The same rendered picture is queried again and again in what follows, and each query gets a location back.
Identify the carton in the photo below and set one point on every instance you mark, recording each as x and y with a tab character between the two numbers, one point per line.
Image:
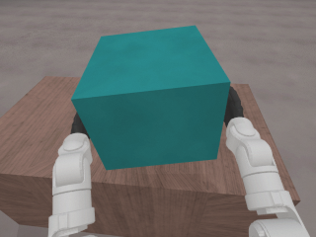
153	98

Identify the right robot upper arm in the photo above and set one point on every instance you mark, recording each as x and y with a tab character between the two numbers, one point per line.
276	227

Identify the robot right hand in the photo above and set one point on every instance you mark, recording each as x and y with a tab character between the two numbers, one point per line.
233	107

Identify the robot left hand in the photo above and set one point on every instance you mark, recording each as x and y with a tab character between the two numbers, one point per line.
78	126

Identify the pedestal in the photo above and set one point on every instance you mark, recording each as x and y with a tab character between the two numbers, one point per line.
189	199

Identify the robot left forearm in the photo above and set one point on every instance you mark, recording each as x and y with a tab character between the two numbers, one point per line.
72	209

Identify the robot right forearm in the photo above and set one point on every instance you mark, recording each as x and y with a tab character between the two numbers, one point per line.
264	190

